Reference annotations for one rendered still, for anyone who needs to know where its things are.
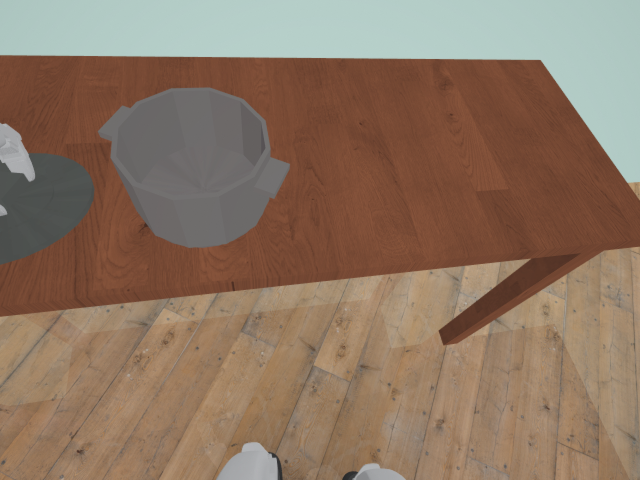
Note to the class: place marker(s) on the left robot hand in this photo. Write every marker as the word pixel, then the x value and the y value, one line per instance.
pixel 14 155

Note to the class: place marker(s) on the robot shin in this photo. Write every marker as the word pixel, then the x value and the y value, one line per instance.
pixel 253 446
pixel 367 467

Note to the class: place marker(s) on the table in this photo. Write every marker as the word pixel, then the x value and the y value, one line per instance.
pixel 396 165

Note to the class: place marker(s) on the left robot shin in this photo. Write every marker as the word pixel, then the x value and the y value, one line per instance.
pixel 253 446

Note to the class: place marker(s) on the right robot shin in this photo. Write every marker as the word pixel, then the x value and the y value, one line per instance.
pixel 367 467

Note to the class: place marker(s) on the knob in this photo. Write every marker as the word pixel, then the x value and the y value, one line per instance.
pixel 11 186

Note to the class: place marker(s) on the pot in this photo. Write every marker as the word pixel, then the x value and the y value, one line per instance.
pixel 196 164

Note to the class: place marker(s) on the lid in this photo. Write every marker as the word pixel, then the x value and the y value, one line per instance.
pixel 48 208

